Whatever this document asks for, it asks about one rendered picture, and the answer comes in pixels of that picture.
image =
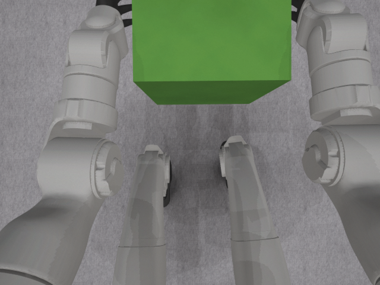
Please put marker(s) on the right robot forearm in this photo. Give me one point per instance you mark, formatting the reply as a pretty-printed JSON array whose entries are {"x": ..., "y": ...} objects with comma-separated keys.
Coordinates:
[{"x": 339, "y": 61}]

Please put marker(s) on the right robot upper arm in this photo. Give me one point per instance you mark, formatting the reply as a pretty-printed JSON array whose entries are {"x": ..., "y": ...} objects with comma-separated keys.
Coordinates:
[{"x": 345, "y": 160}]

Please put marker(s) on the left robot upper arm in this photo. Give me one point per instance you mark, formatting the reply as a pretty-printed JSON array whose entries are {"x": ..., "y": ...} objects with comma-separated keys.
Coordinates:
[{"x": 46, "y": 244}]

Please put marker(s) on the right robot shin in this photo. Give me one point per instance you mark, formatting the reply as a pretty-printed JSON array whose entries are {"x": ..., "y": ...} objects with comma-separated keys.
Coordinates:
[{"x": 238, "y": 138}]

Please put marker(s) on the left robot forearm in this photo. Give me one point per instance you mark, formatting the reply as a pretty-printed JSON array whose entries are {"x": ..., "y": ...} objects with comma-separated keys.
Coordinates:
[{"x": 91, "y": 78}]

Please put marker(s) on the left robot foot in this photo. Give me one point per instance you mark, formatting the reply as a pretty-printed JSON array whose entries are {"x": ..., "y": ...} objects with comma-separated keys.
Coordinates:
[{"x": 166, "y": 199}]

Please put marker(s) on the carton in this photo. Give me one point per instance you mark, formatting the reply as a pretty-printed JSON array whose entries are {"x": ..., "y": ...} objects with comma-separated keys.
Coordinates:
[{"x": 206, "y": 52}]

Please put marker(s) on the right robot hand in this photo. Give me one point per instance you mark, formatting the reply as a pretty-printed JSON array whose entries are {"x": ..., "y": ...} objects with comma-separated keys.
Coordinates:
[{"x": 298, "y": 5}]

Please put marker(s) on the left robot hand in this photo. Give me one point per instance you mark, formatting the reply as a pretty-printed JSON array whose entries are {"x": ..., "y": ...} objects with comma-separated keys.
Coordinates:
[{"x": 122, "y": 8}]

